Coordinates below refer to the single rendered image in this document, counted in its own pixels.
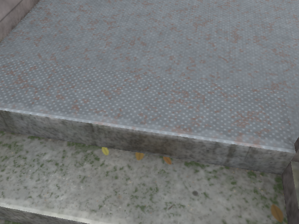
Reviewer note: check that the stairs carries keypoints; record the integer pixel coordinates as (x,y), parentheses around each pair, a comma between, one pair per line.
(61,171)

